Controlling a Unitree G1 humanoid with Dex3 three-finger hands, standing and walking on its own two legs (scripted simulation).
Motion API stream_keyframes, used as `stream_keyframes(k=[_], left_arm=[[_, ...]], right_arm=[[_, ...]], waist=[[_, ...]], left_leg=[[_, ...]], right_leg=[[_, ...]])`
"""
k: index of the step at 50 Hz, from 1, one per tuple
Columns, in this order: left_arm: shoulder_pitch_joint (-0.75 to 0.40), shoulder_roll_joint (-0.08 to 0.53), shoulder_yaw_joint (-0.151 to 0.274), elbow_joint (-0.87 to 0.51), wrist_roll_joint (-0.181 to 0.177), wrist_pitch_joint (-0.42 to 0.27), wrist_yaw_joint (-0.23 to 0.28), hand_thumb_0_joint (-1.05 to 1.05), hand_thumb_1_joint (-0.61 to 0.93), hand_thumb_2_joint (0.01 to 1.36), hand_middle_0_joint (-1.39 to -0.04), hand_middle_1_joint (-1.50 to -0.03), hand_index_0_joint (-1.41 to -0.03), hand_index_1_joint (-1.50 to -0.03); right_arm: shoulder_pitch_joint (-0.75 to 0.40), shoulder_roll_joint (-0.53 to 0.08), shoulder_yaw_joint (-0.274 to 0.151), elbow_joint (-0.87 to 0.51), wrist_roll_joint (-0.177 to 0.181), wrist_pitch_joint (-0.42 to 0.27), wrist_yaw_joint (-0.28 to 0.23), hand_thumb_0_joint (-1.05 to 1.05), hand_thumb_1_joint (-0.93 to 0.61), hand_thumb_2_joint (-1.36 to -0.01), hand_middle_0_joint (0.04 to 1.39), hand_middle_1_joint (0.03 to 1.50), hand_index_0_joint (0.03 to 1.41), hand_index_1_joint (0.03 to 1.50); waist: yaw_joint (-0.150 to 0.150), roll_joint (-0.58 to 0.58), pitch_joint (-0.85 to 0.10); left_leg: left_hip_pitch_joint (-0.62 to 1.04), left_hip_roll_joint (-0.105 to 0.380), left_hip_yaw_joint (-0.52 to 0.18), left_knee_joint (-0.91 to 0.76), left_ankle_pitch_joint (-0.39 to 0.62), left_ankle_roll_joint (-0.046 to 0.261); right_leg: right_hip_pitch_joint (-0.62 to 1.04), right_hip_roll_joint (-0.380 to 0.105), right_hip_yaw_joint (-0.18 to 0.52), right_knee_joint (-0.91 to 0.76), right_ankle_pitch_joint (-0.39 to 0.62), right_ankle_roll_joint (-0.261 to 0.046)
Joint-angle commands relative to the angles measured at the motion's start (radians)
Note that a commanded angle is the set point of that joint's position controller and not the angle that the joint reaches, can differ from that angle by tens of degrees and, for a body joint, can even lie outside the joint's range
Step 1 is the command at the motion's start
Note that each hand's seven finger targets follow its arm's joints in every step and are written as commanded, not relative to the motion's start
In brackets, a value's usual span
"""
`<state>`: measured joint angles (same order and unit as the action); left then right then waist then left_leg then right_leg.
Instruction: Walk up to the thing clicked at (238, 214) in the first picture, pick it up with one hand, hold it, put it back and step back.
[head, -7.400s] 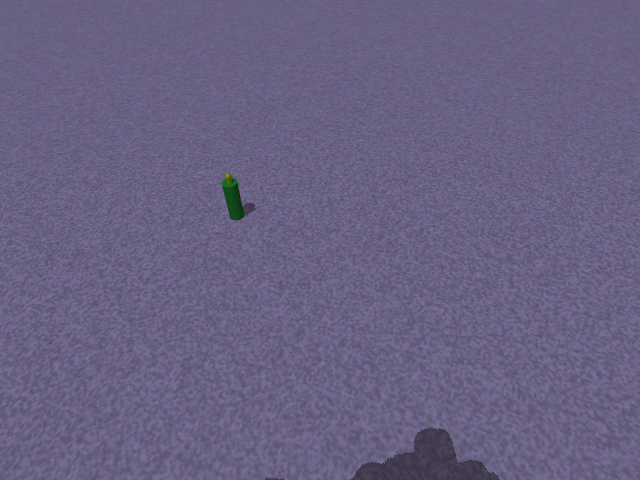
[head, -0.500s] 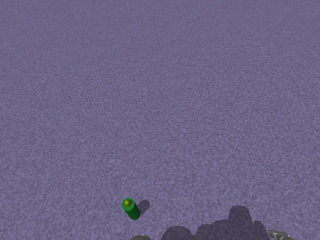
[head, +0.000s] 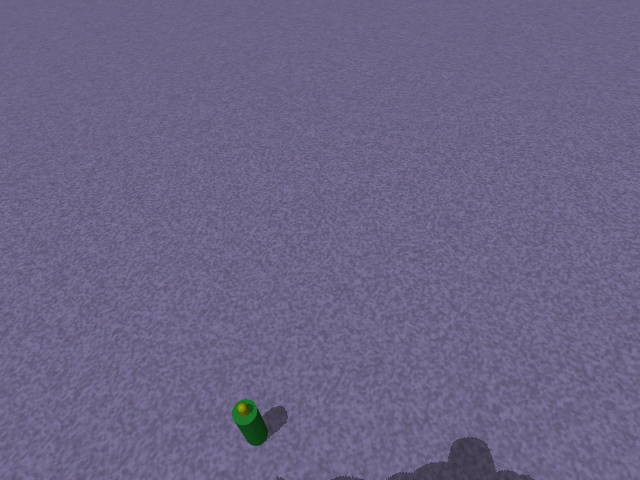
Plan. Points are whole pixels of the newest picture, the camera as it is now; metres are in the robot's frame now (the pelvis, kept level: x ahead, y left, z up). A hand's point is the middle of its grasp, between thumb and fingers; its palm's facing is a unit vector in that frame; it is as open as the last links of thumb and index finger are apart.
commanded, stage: walk up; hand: left
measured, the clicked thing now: (249, 421) +0.41 +0.23 -0.64
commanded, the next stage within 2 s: none
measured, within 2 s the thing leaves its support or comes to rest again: neither
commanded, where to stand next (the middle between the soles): +0.05 +0.03 m, yaw -2 degrees
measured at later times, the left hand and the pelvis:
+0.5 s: hand out of the picture +0.03 +0.32 -0.15, palm faces +0.02 -0.92 -0.38, open 7.4 cm; pelvis -0.01 +0.04 +0.00, yaw +2 degrees
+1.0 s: hand out of the picture +0.12 +0.28 -0.15, palm faces -0.02 -0.92 -0.40, open 7.4 cm; pelvis +0.03 +0.01 -0.01, yaw +0 degrees
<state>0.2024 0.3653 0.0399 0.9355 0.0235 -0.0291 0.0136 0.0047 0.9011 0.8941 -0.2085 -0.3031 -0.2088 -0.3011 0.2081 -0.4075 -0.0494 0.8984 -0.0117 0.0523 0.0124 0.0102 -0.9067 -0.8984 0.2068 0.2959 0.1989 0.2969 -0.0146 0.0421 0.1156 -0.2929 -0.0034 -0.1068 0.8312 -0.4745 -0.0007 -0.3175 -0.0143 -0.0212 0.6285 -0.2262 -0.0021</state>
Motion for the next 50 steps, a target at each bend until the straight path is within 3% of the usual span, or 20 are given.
stream_keyframes(k=[1,9,12,13,15,16,19,23,27,30,32,35,36,37,39,43,47,48,49,50], left_arm=[[-0.038,0.328,0.096,-0.097,0.002,-0.024,0.039,0.000,0.900,0.900,-0.200,-0.300,-0.200,-0.300],[-0.026,0.302,0.106,-0.124,0.034,-0.012,0.021,0.000,0.900,0.900,-0.200,-0.300,-0.200,-0.300],[-0.070,0.296,0.087,-0.127,0.014,0.011,0.004,0.000,0.900,0.900,-0.200,-0.300,-0.200,-0.300],[-0.020,0.236,0.067,-0.121,0.002,0.022,0.005,0.000,0.900,0.900,-0.200,-0.300,-0.200,-0.300],[-0.030,0.194,0.053,-0.115,-0.013,0.024,0.015,0.000,0.900,0.900,-0.200,-0.300,-0.200,-0.300],[-0.091,0.267,0.070,-0.102,-0.008,0.019,0.019,0.000,0.900,0.900,-0.200,-0.300,-0.200,-0.300],[-0.005,0.211,0.056,-0.046,-0.029,0.009,-0.003,0.000,0.900,0.900,-0.200,-0.300,-0.200,-0.300],[-0.030,0.214,0.042,-0.044,-0.016,-0.002,-0.012,0.000,0.900,0.900,-0.200,-0.300,-0.200,-0.300],[0.043,0.223,0.048,-0.013,-0.002,-0.019,-0.005,0.000,0.900,0.900,-0.200,-0.300,-0.200,-0.300],[0.103,0.354,0.092,-0.035,0.004,-0.012,-0.034,0.000,0.900,0.900,-0.200,-0.300,-0.200,-0.300],[0.076,0.309,0.083,-0.061,0.006,0.002,-0.046,0.000,0.900,0.900,-0.200,-0.300,-0.200,-0.300],[-0.096,0.192,0.038,-0.119,-0.013,0.013,-0.048,0.000,0.900,0.900,-0.200,-0.300,-0.200,-0.300],[-0.089,0.144,0.024,-0.121,-0.023,0.022,-0.034,0.000,0.900,0.900,-0.200,-0.300,-0.200,-0.300],[-0.067,0.217,0.044,-0.110,-0.016,0.036,-0.018,0.000,0.900,0.900,-0.200,-0.300,-0.200,-0.300],[0.006,0.225,0.046,-0.093,-0.031,0.046,-0.019,0.000,0.900,0.900,-0.200,-0.300,-0.200,-0.300],[-0.010,0.203,0.039,-0.073,-0.040,0.034,-0.018,0.000,0.900,0.900,-0.200,-0.300,-0.200,-0.300],[0.048,0.246,0.047,-0.020,-0.038,-0.004,0.010,0.000,0.900,0.900,-0.200,-0.300,-0.200,-0.300],[0.095,0.330,0.070,-0.005,-0.039,-0.011,0.025,0.000,0.900,0.900,-0.200,-0.300,-0.200,-0.300],[0.119,0.383,0.081,-0.011,-0.038,-0.018,0.038,0.000,0.900,0.900,-0.200,-0.300,-0.200,-0.300],[0.099,0.435,0.085,-0.039,-0.033,-0.016,0.050,0.000,0.900,0.900,-0.200,-0.300,-0.200,-0.300]], right_arm=[[0.049,-0.201,-0.073,-0.064,0.004,0.015,-0.004,0.000,-0.900,-0.900,0.200,0.300,0.200,0.300],[0.078,-0.176,-0.062,-0.056,-0.008,-0.009,0.019,0.000,-0.900,-0.900,0.200,0.300,0.200,0.300],[0.178,-0.175,-0.067,0.002,-0.018,-0.034,0.009,0.000,-0.900,-0.900,0.200,0.300,0.200,0.300],[0.167,-0.195,-0.075,0.010,-0.030,-0.041,0.004,0.000,-0.900,-0.900,0.200,0.300,0.200,0.300],[0.044,-0.335,-0.086,-0.070,-0.049,-0.057,-0.005,0.000,-0.900,-0.900,0.200,0.300,0.200,0.300],[0.008,-0.343,-0.083,-0.059,-0.030,-0.061,-0.004,0.000,-0.900,-0.900,0.200,0.300,0.200,0.300],[-0.071,-0.217,-0.043,-0.063,-0.028,-0.091,-0.016,0.000,-0.900,-0.900,0.200,0.300,0.200,0.300],[-0.005,-0.250,-0.056,-0.035,-0.018,-0.101,-0.013,0.000,-0.900,-0.900,0.200,0.300,0.200,0.300],[0.038,-0.204,-0.041,-0.035,0.008,-0.093,-0.022,0.000,-0.900,-0.900,0.200,0.300,0.200,0.300],[0.030,-0.197,-0.046,-0.069,0.007,-0.118,-0.029,0.000,-0.900,-0.900,0.200,0.300,0.200,0.300],[0.036,-0.204,-0.051,-0.060,0.004,-0.140,-0.026,0.000,-0.900,-0.900,0.200,0.300,0.200,0.300],[0.217,-0.217,-0.072,0.005,-0.012,-0.162,-0.037,0.000,-0.900,-0.900,0.200,0.300,0.200,0.300],[0.179,-0.263,-0.076,-0.019,-0.021,-0.161,-0.047,0.000,-0.900,-0.900,0.200,0.300,0.200,0.300],[0.112,-0.291,-0.079,-0.042,-0.014,-0.154,-0.055,0.000,-0.900,-0.900,0.200,0.300,0.200,0.300],[0.017,-0.271,-0.069,-0.060,-0.012,-0.148,-0.059,0.000,-0.900,-0.900,0.200,0.300,0.200,0.300],[-0.035,-0.235,-0.051,-0.061,-0.004,-0.129,-0.063,0.000,-0.900,-0.900,0.200,0.300,0.200,0.300],[-0.098,-0.202,-0.040,-0.074,0.023,-0.050,-0.043,0.000,-0.900,-0.900,0.200,0.300,0.200,0.300],[-0.111,-0.174,-0.037,-0.098,0.029,-0.034,-0.036,0.000,-0.900,-0.900,0.200,0.300,0.200,0.300],[-0.075,-0.127,-0.025,-0.118,0.025,-0.011,-0.032,0.000,-0.900,-0.900,0.200,0.300,0.200,0.300],[-0.074,-0.162,-0.045,-0.130,0.013,0.017,-0.039,0.000,-0.900,-0.900,0.200,0.300,0.200,0.300]], waist=[[0.001,-0.104,-0.016],[0.050,-0.309,-0.166],[-0.015,-0.233,-0.141],[0.000,-0.085,-0.117],[-0.003,0.125,-0.023],[-0.028,0.103,0.032],[0.041,0.062,0.032],[-0.004,0.130,-0.053],[0.030,0.055,-0.135],[0.061,-0.234,-0.121],[0.040,-0.188,-0.065],[-0.088,-0.036,-0.091],[-0.066,0.107,-0.058],[-0.034,0.031,-0.059],[0.017,0.044,-0.061],[0.019,0.169,-0.063],[0.050,0.110,-0.148],[0.070,-0.019,-0.176],[0.066,-0.179,-0.178],[0.067,-0.186,-0.175]], left_leg=[[-0.139,-0.024,-0.124,0.359,-0.048,0.019],[-0.106,0.005,0.065,-0.055,-0.096,-0.010],[0.144,-0.012,0.141,-0.367,0.119,0.023],[0.215,-0.012,0.059,-0.426,0.117,0.032],[0.020,0.328,-0.500,-0.640,-0.274,0.162],[-0.171,0.365,-0.508,-0.658,-0.342,0.237],[-0.030,0.203,-0.174,-0.508,0.132,0.155],[0.095,0.223,-0.121,-0.426,0.337,0.165],[0.105,0.157,-0.015,-0.221,0.578,0.100],[-0.200,-0.022,0.142,0.021,-0.128,0.064],[-0.130,0.013,0.094,-0.160,-0.154,0.089],[0.309,0.136,-0.099,-0.442,0.203,0.111],[0.319,0.330,-0.352,-0.535,0.389,0.143],[0.220,0.425,-0.386,-0.491,0.575,0.211],[0.102,0.397,-0.233,-0.427,0.758,0.281],[0.150,0.261,0.000,-0.299,0.977,0.167],[0.091,0.109,0.121,-0.076,0.711,0.069],[-0.046,0.067,0.137,0.063,0.519,0.034],[-0.208,-0.023,0.116,0.237,-0.047,0.014],[-0.170,-0.016,-0.026,0.393,-0.194,0.010]], right_leg=[[-0.046,-0.345,0.415,-0.351,-0.081,-0.223],[0.128,-0.236,0.214,-0.277,-0.344,-0.185],[-0.068,-0.201,0.149,-0.137,-0.297,-0.134],[-0.173,-0.140,0.102,0.000,-0.349,-0.083],[-0.330,0.027,0.072,0.278,-0.329,-0.006],[-0.196,-0.017,0.154,0.328,-0.341,-0.020],[-0.149,0.000,0.157,0.246,-0.179,-0.026],[-0.044,0.002,0.035,0.035,-0.190,-0.015],[0.178,-0.004,0.081,-0.234,0.077,-0.070],[0.290,-0.301,0.518,-0.259,-0.093,-0.291],[0.190,-0.260,0.408,-0.234,-0.047,-0.269],[-0.230,-0.031,0.143,0.141,0.126,-0.088],[-0.338,0.058,0.121,0.235,-0.166,-0.026],[-0.258,0.018,0.161,0.285,-0.317,-0.018],[-0.114,-0.002,0.169,0.348,-0.346,-0.024],[-0.089,-0.019,0.078,0.167,-0.205,-0.033],[0.140,-0.004,0.025,-0.136,0.397,-0.020],[0.238,-0.107,0.173,-0.094,0.660,-0.062],[0.291,-0.343,0.451,-0.163,0.898,-0.156],[0.170,-0.464,0.602,-0.191,0.925,-0.291]])
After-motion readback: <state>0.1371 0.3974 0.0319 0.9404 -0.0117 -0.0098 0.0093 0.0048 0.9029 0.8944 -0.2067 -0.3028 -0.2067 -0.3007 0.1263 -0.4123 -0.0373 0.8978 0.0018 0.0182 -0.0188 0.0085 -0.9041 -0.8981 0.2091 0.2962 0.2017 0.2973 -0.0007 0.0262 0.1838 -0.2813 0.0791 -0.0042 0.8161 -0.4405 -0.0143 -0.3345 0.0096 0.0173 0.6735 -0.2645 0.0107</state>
